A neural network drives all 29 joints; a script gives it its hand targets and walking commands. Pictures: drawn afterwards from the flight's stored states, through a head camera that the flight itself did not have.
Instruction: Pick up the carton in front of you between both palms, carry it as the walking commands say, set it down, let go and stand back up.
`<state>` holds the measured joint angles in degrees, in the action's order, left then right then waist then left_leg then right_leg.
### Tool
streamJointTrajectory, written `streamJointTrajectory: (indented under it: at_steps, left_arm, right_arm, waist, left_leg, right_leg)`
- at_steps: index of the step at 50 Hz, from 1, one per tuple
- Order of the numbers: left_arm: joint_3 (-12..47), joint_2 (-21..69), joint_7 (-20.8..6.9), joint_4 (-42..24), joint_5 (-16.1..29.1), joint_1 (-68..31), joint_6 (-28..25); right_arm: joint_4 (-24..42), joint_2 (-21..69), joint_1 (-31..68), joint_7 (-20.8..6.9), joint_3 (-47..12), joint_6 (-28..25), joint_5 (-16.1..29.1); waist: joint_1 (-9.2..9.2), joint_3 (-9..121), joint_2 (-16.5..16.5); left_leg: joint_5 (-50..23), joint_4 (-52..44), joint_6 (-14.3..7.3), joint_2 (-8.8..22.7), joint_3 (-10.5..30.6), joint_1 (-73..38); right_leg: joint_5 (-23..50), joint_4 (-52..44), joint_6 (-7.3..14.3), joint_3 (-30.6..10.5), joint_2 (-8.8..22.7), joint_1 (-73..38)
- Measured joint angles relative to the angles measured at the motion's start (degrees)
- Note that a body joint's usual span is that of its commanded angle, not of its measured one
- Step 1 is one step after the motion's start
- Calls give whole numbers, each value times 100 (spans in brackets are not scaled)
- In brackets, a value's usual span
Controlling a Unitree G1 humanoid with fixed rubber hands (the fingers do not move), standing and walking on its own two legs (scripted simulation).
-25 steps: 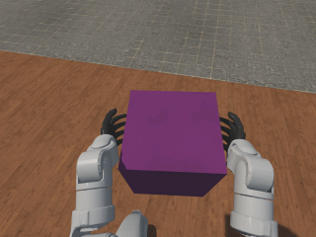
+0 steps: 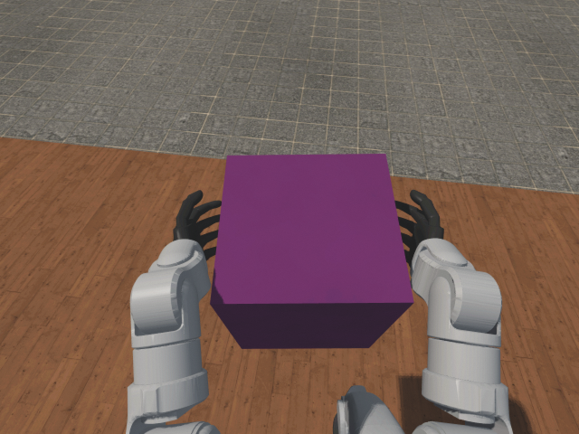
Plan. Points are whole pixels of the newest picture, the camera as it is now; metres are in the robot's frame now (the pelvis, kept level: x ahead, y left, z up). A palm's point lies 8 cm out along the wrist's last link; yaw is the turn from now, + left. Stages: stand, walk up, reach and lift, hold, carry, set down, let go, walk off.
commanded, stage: carry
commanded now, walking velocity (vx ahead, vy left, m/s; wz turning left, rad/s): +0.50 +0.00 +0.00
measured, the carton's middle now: (305, 262) +0.34 -0.01 +0.02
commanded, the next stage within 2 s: none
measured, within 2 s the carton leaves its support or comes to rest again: neither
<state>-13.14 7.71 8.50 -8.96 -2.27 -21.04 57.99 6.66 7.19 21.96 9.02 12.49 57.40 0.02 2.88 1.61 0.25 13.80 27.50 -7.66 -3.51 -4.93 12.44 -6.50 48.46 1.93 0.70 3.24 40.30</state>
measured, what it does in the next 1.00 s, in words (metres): goes down: right foot 0.04 m lower, then left foot 0.03 m lower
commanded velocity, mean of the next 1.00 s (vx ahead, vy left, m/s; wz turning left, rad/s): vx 0.50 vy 0.00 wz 0.00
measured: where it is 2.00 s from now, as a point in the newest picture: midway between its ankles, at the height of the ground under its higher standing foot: (285, 211)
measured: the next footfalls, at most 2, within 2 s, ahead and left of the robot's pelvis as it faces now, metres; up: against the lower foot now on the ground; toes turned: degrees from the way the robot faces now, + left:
right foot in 0.18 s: +0.30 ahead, -0.08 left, -0.04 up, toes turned -2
left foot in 0.74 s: +0.62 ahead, +0.06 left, -0.07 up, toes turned +2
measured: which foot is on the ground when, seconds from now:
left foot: down 0.00-0.20, up 0.22-0.72, down 0.74-1.00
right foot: up 0.00-0.16, down 0.18-0.72, up 0.74-1.00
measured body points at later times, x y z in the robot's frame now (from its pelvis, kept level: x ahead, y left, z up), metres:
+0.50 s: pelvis +0.30 -0.04 -0.04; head +0.34 -0.05 +0.41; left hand +0.62 +0.14 +0.02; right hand +0.64 -0.17 +0.01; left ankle +0.38 +0.12 -0.71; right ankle +0.26 -0.08 -0.77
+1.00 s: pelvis +0.60 +0.02 -0.08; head +0.63 +0.03 +0.37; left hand +0.94 +0.16 +0.00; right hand +0.93 -0.15 +0.00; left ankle +0.58 +0.05 -0.81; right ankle +0.65 -0.14 -0.74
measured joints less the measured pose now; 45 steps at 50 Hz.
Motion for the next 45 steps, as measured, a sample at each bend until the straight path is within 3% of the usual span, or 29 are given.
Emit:
streamJointTrajectory:
  at_steps: [6,9,11,13,15,21,25,31,34,37,39,41,45]
  left_arm:
    - [-32,-43,-10,-65,-50,103,117]
    - [-16,-19,-23,190,-145,11,152]
    - [-22,47,-19,484,-240,-98,53]
    - [29,48,14,744,-243,-144,33]
    - [-4,31,21,803,-188,-7,48]
    - [-44,-33,20,722,118,175,-243]
    - [56,-43,13,648,205,133,-429]
    - [243,-19,18,405,189,64,-418]
    - [313,-49,52,318,173,-23,-298]
    - [288,-185,84,277,194,-94,-95]
    - [269,-372,86,428,268,-232,-6]
    - [215,-385,91,556,295,-234,92]
    - [6,-77,91,601,110,-163,212]
  right_arm:
    - [-158,7,53,-53,-111,59,-96]
    - [-272,-69,59,-52,-88,163,-129]
    - [-478,-232,161,-62,-76,166,-88]
    - [-652,-269,131,-45,-61,152,-91]
    - [-721,-106,39,-42,21,154,-186]
    - [-426,262,-211,-75,146,-124,-422]
    - [-135,225,-380,-85,77,-307,-384]
    - [309,80,-481,-56,16,-248,-274]
    - [409,-11,-424,-14,-10,-129,-230]
    - [224,-24,-188,34,-56,8,-260]
    - [-23,16,-5,79,-64,15,-316]
    - [-182,4,44,85,-58,136,-247]
    - [-245,16,-113,51,59,229,-138]
  waist:
    - [127,275,79]
    - [89,402,99]
    - [-103,409,-131]
    - [-312,306,-130]
    - [-454,212,-52]
    - [-599,-77,-4]
    - [-630,-103,4]
    - [-653,53,-65]
    - [-703,202,-82]
    - [-647,356,-113]
    - [-449,333,90]
    - [-272,290,28]
    - [-119,170,-34]
  left_leg:
    - [859,152,123,-110,120,-750]
    - [1541,1175,216,-116,51,-870]
    - [1675,2826,385,49,124,-327]
    - [1686,4380,451,12,345,447]
    - [1417,4885,443,94,397,1111]
    - [703,3652,528,572,494,2431]
    - [-113,2743,569,710,474,2803]
    - [-1354,1182,503,587,281,2526]
    - [-1801,314,354,393,76,2080]
    - [-1979,-187,194,253,-118,1384]
    - [-1148,565,16,85,-179,1542]
    - [-782,859,-67,55,-153,1507]
    - [-558,605,-114,4,-124,1062]
  right_leg:
    - [1366,-1854,181,339,-250,-597]
    - [1653,-2491,299,576,-389,-1302]
    - [725,-1837,354,641,-561,-1232]
    - [236,-1351,436,653,-626,-1179]
    - [88,-1317,459,627,-652,-1334]
    - [-266,-1666,493,597,-686,-1953]
    - [-524,-1890,436,512,-685,-2397]
    - [-1117,-2078,293,358,-728,-3203]
    - [-1619,-1905,215,299,-759,-3584]
    - [-2208,-691,131,386,-735,-3581]
    - [-2389,961,41,192,-647,-2957]
    - [-2356,2170,84,49,-694,-2231]
    - [-1794,2069,64,-10,-379,-1114]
